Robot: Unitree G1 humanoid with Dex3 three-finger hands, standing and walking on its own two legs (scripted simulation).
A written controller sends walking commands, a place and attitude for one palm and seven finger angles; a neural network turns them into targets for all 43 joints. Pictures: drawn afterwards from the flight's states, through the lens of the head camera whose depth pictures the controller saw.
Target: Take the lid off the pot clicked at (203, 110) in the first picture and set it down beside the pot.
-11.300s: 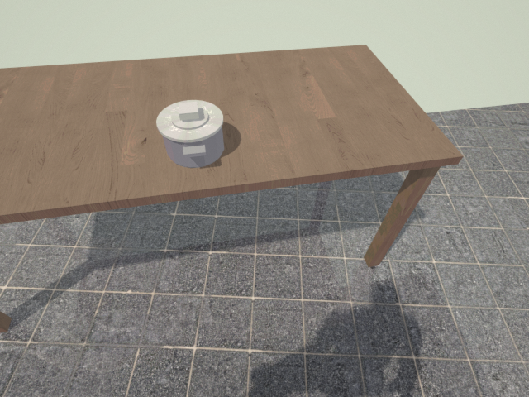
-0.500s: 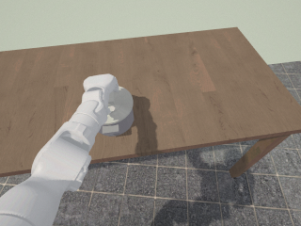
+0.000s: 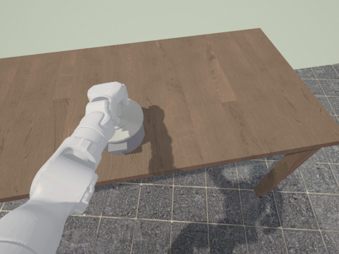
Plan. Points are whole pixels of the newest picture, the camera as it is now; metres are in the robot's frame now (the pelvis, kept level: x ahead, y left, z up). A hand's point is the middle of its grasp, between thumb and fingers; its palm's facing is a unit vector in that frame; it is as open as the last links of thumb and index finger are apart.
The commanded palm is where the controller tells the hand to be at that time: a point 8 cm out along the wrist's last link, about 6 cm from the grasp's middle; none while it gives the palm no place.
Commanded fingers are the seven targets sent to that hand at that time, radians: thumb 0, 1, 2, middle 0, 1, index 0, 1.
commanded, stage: close the fingers and squeeze the knob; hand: left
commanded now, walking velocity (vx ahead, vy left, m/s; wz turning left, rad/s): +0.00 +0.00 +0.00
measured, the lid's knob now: (113, 112) +0.50 +0.13 +0.02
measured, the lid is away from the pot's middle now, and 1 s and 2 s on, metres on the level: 0.00 0.01 0.01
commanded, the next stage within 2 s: lift the lid straight up in 0.80 s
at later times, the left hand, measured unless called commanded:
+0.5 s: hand (111, 113) +0.47 +0.12 +0.05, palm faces -0.35 -0.07 -0.93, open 7.1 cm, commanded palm +0.47 +0.12 +0.10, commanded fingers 0.00 0.40 0.98 -0.65 -1.00 -0.83 -1.09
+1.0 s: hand (111, 115) +0.46 +0.12 +0.05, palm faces -0.35 -0.09 -0.93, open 5.8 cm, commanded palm +0.47 +0.12 +0.11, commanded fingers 0.00 0.62 1.04 -0.69 -1.02 -1.06 -1.17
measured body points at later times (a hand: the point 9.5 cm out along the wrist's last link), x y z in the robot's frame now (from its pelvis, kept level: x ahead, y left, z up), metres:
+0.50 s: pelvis +0.00 +0.01 +0.00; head +0.06 -0.01 +0.44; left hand +0.48 +0.12 +0.10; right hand +0.05 -0.26 -0.14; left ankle -0.02 +0.10 -0.73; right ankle -0.02 -0.11 -0.73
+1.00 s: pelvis +0.00 +0.01 +0.00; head +0.05 -0.02 +0.45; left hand +0.48 +0.13 +0.10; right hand +0.04 -0.26 -0.14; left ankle -0.02 +0.10 -0.73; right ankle -0.02 -0.11 -0.73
